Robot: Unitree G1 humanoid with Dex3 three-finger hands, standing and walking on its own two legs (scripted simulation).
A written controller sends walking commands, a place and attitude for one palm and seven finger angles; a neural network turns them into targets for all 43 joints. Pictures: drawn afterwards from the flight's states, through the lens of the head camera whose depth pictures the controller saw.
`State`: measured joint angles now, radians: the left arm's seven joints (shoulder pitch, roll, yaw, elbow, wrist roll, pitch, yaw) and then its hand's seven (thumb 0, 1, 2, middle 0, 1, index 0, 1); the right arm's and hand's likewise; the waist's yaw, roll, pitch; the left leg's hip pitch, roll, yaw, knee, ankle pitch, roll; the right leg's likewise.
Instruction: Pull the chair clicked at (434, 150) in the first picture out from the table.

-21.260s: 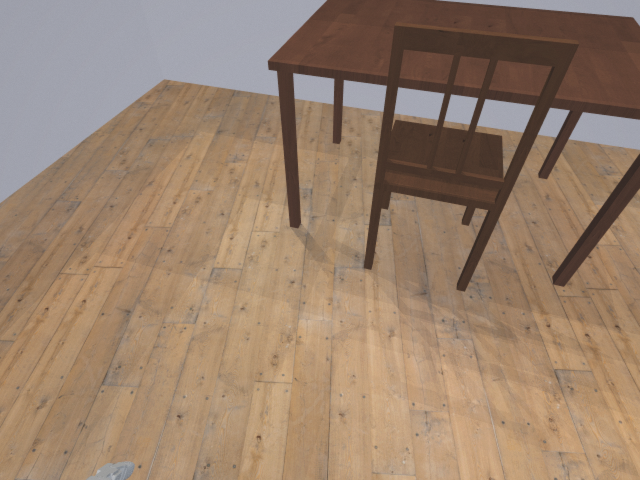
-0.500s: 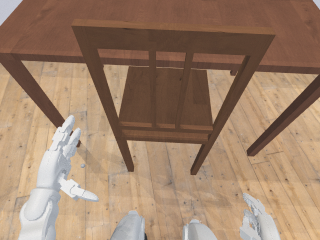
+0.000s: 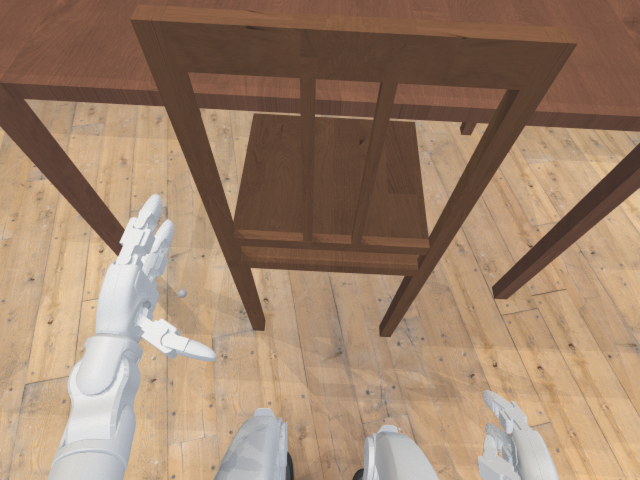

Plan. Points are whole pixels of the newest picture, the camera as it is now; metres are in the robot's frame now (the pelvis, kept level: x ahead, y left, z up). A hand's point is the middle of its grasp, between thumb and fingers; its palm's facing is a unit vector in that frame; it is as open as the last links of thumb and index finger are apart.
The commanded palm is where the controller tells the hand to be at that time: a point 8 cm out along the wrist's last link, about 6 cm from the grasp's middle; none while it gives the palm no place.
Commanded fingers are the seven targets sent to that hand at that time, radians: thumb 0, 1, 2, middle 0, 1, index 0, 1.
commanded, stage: aim the fingers beside a spindle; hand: left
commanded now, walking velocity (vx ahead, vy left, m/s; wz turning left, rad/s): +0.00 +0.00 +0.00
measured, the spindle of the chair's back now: (307, 176) +0.51 +0.04 +0.03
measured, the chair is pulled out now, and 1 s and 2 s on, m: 0.00 0.00 0.00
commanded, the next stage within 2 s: none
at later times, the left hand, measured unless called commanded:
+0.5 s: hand (204, 280) +0.35 +0.16 +0.01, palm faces -0.04 -1.00 -0.06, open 16.9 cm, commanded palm +0.33 +0.22 +0.01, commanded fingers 0.00 -0.50 0.30 -0.06 -0.08 -0.06 -0.08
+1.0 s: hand (196, 280) +0.35 +0.17 +0.01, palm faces -0.02 -1.00 -0.06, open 16.9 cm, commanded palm +0.33 +0.22 +0.01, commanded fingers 0.00 -0.50 0.30 -0.06 -0.08 -0.06 -0.08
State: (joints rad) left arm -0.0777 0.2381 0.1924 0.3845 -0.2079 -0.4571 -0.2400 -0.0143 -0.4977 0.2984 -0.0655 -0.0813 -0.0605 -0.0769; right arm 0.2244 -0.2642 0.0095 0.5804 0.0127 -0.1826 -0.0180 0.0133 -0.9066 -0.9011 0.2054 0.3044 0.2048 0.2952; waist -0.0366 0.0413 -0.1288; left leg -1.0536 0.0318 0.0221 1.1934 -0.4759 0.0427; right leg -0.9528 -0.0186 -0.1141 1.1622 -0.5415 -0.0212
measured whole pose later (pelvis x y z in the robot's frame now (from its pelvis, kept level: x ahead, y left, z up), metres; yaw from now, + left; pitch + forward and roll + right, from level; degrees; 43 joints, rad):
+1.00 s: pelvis +0.00 -0.01 -0.02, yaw -1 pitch +21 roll -3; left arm -0.19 0.25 0.22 0.49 -0.18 -0.49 -0.21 -0.01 -0.50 0.30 -0.07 -0.08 -0.06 -0.08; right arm 0.22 -0.26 0.01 0.58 0.01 -0.12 0.00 0.01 -0.91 -0.90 0.20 0.30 0.20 0.30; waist -0.05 0.04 -0.14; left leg -1.14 0.04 0.02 1.26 -0.49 0.04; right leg -1.05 -0.01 -0.11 1.23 -0.56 -0.03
